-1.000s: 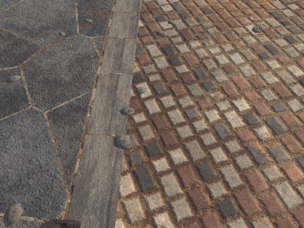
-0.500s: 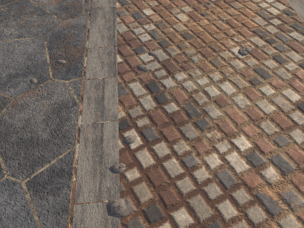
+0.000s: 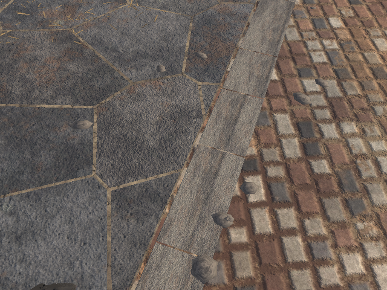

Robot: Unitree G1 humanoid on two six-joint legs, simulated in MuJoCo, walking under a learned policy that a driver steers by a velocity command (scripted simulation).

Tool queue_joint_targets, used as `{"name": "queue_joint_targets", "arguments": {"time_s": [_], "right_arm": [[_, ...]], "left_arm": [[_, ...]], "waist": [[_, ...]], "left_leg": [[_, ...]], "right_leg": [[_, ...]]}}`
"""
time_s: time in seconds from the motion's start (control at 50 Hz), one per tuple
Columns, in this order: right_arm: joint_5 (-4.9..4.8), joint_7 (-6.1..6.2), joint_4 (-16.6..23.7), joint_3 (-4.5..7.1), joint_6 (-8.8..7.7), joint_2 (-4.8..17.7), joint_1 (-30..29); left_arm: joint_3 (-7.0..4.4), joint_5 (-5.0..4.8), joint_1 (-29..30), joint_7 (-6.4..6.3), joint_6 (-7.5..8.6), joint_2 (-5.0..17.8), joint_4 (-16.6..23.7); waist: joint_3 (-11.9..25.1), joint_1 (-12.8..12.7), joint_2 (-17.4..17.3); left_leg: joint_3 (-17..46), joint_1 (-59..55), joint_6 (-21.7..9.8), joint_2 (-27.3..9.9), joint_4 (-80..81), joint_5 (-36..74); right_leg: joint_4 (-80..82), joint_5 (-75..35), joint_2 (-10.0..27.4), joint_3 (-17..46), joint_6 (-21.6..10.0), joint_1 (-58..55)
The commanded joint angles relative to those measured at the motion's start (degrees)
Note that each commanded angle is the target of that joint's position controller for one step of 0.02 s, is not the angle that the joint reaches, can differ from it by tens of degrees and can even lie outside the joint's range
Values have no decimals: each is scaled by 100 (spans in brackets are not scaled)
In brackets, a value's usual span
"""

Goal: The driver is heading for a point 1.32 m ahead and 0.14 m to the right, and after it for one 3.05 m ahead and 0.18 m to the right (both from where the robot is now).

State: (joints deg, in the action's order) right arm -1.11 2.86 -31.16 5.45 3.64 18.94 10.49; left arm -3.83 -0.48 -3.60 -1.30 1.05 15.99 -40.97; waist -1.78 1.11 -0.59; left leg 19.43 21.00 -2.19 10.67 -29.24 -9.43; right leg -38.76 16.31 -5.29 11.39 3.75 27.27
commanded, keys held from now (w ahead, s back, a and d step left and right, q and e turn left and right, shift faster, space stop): q+shift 0.06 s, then shift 0.20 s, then w+shift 0.22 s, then w+e+shift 0.52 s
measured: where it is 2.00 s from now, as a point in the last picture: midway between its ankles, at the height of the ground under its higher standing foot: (209, 198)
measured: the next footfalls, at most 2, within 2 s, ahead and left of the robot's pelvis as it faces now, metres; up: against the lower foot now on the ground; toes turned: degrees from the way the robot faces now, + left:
right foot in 0.06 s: +0.11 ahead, -0.13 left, +0.00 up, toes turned +15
left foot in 0.50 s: +0.00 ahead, +0.11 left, +0.00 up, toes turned +14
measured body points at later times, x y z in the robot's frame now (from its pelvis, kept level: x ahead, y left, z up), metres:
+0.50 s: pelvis +0.05 +0.00 +0.00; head +0.05 +0.00 +0.45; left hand +0.06 +0.29 -0.11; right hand +0.25 -0.22 -0.10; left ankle -0.04 +0.09 -0.74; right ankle +0.07 -0.14 -0.73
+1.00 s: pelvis +0.35 +0.00 -0.04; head +0.38 +0.01 +0.41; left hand +0.51 +0.27 -0.14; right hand +0.38 -0.26 -0.16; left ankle +0.13 +0.14 -0.60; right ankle +0.41 -0.02 -0.74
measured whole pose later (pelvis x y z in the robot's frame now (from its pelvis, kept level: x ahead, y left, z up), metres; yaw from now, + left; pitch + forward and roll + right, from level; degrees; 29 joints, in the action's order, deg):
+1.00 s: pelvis +0.35 +0.00 -0.04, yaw -6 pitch +1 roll -1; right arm 2.4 -0.2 -45.2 0.4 -4.6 14.3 20.1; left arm -3.7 1.0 -12.2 2.3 0.1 18.7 -41.0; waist -2.3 0.2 0.2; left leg -0.4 10.9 0.0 -2.3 -77.1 -18.6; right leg -41.9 16.6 -9.2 -5.7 -11.1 27.2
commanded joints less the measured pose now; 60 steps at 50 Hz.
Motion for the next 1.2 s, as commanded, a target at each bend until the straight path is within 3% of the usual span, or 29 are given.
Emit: {"name": "queue_joint_targets", "arguments": {"time_s": [0.02,0.06,0.08,0.1,0.12,0.14,0.18,0.26,0.34,0.46,0.48,0.5,0.52,0.54,0.6,0.72,0.78,0.82,0.86,0.88,0.9,0.92,0.94,0.96,1.0,1.06,1.12,1.18,1.2], "right_arm": [[-25,-12,459,264,-31,869,-88],[-74,-46,485,176,-18,623,-61],[-22,-77,456,54,-25,258,356],[-13,-124,580,151,-118,640,296],[40,-156,444,257,-177,1059,331],[33,-159,257,281,-163,1119,355],[54,-130,96,163,-96,764,390],[-8,-116,219,-29,-167,379,4],[-4,-254,177,-151,-291,274,66],[-35,-298,-416,-189,-659,115,836],[-50,-279,-604,-160,-706,176,1464],[544,-305,-639,-158,-660,627,2098],[579,-264,-550,61,-626,1219,2037],[501,-246,-662,36,-645,987,2019],[340,-258,-598,-164,-774,505,1183],[355,-305,-1037,-218,-969,296,1459],[323,-248,-1298,-227,-997,329,1651],[333,-195,-1437,-219,-1000,495,1673],[400,-94,-1498,-138,-888,845,1653],[449,-56,-1442,-74,-782,1035,1452],[421,-71,-1320,-39,-734,1139,1232],[412,-138,-1263,-101,-779,867,1161],[301,-315,-685,-317,-902,45,1227],[348,-325,-420,-299,-1041,480,366],[328,-324,-344,-380,-1167,402,235],[574,-328,-421,-442,-821,301,493],[526,-370,-11,-505,-681,216,-371],[440,-428,124,-619,-740,-52,-894],[219,-334,463,-555,-1067,-160,-1744]], "left_arm": [[-217,-31,25,58,210,636,363],[-321,-9,-305,60,211,844,238],[-356,123,-146,26,129,1204,363],[-354,359,-261,48,98,1156,386],[-298,308,-81,30,116,901,502],[-223,208,116,-14,83,650,571],[-138,81,78,-82,-11,592,594],[-113,135,-431,-100,-108,699,442],[-197,-28,-841,-36,-64,1034,335],[-119,-167,-850,78,88,898,302],[-5,-111,-589,116,160,538,433],[100,304,-580,235,99,-69,539],[47,325,-6,274,137,189,916],[-31,293,489,297,141,437,1002],[-146,217,-379,507,88,646,514],[-26,241,110,655,-52,423,604],[105,262,707,758,-44,293,841],[189,219,717,732,-66,179,923],[127,170,-40,633,-76,402,787],[30,132,-1041,579,-56,620,526],[-135,152,-2260,499,-2,957,158],[-322,191,-2773,371,-18,1362,-66],[-454,221,-2146,318,-113,1950,70],[-472,108,-2195,313,-135,1801,181],[-376,141,-2155,208,-50,1394,-74],[-189,119,-1606,153,156,990,8],[-171,45,-1683,177,307,1077,-8],[-224,2,-1974,162,228,1135,-201],[-137,-379,-2236,12,219,655,-107]], "waist": [[882,-37,-1118],[1025,-125,-611],[1183,186,755],[1002,166,1660],[804,180,1328],[620,158,929],[420,32,537],[495,-239,847],[653,-386,1485],[-19,116,678],[168,414,289],[515,684,-1344],[-201,761,-1288],[-605,802,-577],[-350,150,-706],[-752,129,-496],[-935,267,-369],[-738,149,-415],[-23,-356,-776],[547,-858,-941],[1154,-1407,-793],[1338,-1497,-129],[1441,-615,1702],[1580,-1055,546],[358,-514,-285],[-166,128,-272],[-731,63,-162],[-392,-230,36],[-241,-646,-345]], "left_leg": [[1709,-921,-611,-1265,515,637],[1399,-266,-293,-792,-184,-847],[380,580,-27,-152,-1370,-2542],[-348,1182,247,30,-2754,-2897],[-556,1331,462,-377,-3564,-2468],[-690,1307,547,-519,-3874,-2049],[-925,1415,665,-502,-4521,-1616],[-1339,1436,786,-659,-3767,-1523],[-1928,672,570,-982,-2175,-1724],[-2404,-1749,-207,-865,855,-559],[-1757,-2853,-335,-1322,903,-753],[179,-3821,-361,-2621,1743,-3024],[1594,-3393,-923,-3543,2127,-3483],[1300,-3169,-970,-3403,2143,-3592],[-530,-2523,-444,-2584,2236,-1926],[-2207,-2121,-340,-2320,2616,-147],[-2811,-2279,-243,-2324,2727,1112],[-3253,-2468,-93,-2337,2220,4216],[-3358,-3038,-2,-2514,773,7311],[-3324,-2934,-67,-2641,-501,7925],[-3228,-2171,-138,-2609,-2124,7323],[-3202,-728,-58,-2080,-4067,3987],[-2642,2054,321,-741,-6246,-1553],[-1450,2776,178,-882,-6455,-1079],[-1384,2557,105,-1460,-5389,-712],[-1455,1760,354,-1782,-4473,-1103],[-1955,1652,606,-1751,-3182,-558],[-2302,859,515,-1204,-1599,1024],[-2022,683,556,-750,-843,1281]], "right_leg": [[961,-140,-21,-123,-114,-620],[2004,-1071,693,58,-391,-1930],[1983,-1675,1962,1243,-1044,-2615],[2223,-2005,2652,2289,-1825,-2153],[2181,-1867,2689,2144,-1995,-1884],[2047,-1574,2257,1435,-1772,-1722],[1989,-1588,1800,800,-1555,-1619],[1942,-2252,1580,244,-1660,-2107],[2706,1646,1742,638,-1562,-1837],[2126,1690,1591,171,-1345,-179],[1154,1417,1331,-130,-1084,769],[-1012,1740,466,-1126,-782,1860],[-1632,1239,298,-1005,-787,3290],[-2104,627,611,-401,-793,3652],[-2458,-368,614,-434,-556,2765],[-2179,-1253,727,-991,-640,2594],[-1227,-1286,789,-1736,-933,2156],[-644,-1024,482,-2251,-1274,1254],[-594,-402,3,-2469,-1542,360],[-672,88,-198,-2387,-1686,-611],[-298,285,-353,-2045,-1855,-2208],[223,912,152,-932,-2014,-3597],[1487,2196,1743,2728,-2944,-4882],[2215,2186,1848,3741,-2986,-4863],[2583,1147,1711,2831,-2524,-3278],[2737,353,979,1543,-2353,-1510],[2986,-1846,643,1019,-2252,-582],[2179,-4647,158,364,-1599,-699],[2059,-3749,118,788,-1365,-688]]}}
Velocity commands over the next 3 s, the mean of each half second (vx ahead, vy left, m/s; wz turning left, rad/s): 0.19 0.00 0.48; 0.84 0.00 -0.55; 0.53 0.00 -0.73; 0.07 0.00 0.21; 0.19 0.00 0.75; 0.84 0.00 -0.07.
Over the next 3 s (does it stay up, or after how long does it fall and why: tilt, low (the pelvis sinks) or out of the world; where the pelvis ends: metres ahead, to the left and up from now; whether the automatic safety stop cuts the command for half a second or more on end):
stays up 1.09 0.01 -0.02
